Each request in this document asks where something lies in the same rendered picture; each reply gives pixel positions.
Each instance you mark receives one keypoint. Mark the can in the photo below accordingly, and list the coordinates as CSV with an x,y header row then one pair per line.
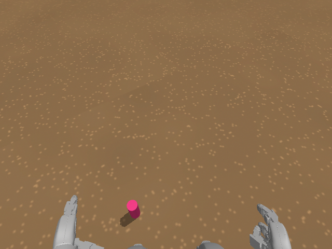
x,y
133,209

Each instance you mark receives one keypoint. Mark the right robot hand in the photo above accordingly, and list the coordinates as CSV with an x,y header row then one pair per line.
x,y
275,234

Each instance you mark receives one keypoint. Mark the left robot hand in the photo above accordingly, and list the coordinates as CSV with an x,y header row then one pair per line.
x,y
66,228

